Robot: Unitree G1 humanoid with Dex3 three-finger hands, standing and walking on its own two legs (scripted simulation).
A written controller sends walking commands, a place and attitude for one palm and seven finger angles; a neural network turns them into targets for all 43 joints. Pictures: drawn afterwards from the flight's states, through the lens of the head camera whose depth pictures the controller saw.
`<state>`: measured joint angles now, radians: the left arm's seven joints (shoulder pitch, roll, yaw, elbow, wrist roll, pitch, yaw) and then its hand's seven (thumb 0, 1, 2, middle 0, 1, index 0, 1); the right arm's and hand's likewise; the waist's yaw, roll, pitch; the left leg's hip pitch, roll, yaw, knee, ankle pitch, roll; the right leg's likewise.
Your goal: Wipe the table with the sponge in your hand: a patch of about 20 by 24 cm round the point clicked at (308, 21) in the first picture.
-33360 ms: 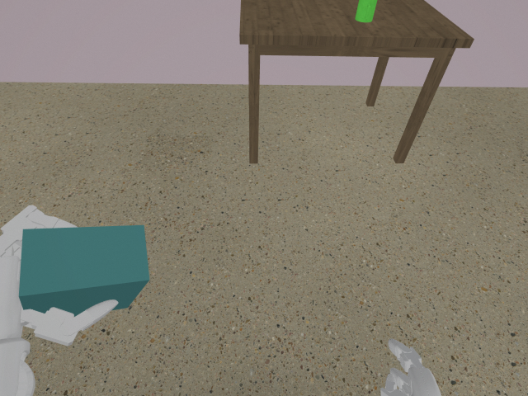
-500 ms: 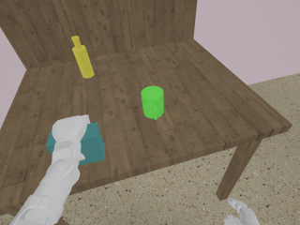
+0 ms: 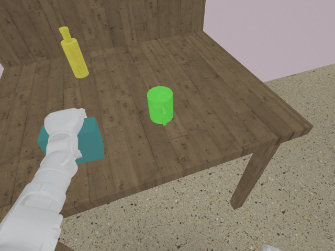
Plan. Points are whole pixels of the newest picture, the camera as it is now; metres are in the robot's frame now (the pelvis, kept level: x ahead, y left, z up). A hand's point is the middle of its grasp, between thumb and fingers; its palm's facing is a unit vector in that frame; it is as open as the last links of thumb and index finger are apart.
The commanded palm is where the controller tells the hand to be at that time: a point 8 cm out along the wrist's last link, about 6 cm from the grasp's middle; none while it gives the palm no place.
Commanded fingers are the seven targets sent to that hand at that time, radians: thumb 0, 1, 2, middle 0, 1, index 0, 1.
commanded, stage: wipe forward along the middle lane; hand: left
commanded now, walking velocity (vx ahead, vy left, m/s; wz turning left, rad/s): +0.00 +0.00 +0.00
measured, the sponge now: (76, 146) +0.38 +0.29 +0.02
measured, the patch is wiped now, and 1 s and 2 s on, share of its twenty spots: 0.90 0.90 0.90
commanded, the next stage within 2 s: slide back across to the first lane in 0.56 s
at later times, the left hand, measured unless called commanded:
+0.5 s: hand (69, 121) +0.44 +0.31 +0.06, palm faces -0.08 +0.00 -1.00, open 10.3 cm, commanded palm +0.43 +0.30 +0.10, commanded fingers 0.00 0.10 1.30 -1.20 -1.60 -1.20 -1.60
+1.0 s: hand (58, 117) +0.45 +0.35 +0.07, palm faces -0.07 +0.00 -1.00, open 10.3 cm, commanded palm +0.43 +0.34 +0.12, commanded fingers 0.00 0.10 1.30 -1.20 -1.60 -1.20 -1.60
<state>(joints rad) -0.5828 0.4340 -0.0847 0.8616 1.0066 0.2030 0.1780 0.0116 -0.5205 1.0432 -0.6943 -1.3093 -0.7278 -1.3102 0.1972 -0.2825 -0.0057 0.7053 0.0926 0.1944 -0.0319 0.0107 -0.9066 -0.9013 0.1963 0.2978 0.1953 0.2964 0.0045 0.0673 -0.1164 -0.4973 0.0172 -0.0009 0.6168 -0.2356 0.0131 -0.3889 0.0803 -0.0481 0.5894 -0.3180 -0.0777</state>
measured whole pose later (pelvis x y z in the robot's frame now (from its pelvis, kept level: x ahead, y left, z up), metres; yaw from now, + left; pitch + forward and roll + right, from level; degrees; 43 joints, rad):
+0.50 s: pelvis +0.01 +0.02 +0.00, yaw +0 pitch +11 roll -2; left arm -0.77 0.50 -0.05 1.05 1.05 0.18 0.19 0.01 -0.53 1.04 -0.70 -1.31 -0.73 -1.31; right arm 0.24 -0.28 -0.01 0.71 0.08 0.20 -0.01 0.01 -0.91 -0.90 0.20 0.30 0.20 0.30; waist -0.04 0.06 -0.13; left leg -0.59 0.01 0.01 0.66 -0.26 0.04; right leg -0.47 0.07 -0.04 0.59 -0.32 -0.05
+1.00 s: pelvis +0.02 +0.04 +0.00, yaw -1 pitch +11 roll -3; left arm -0.76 0.55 0.01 1.04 1.07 0.17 0.18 0.01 -0.53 1.05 -0.70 -1.30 -0.73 -1.31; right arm 0.28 -0.27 0.00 0.70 0.08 0.21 0.00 0.01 -0.91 -0.90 0.20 0.30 0.20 0.30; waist -0.06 0.05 -0.12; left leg -0.58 0.00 0.03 0.65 -0.27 0.06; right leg -0.45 0.06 -0.02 0.57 -0.32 -0.02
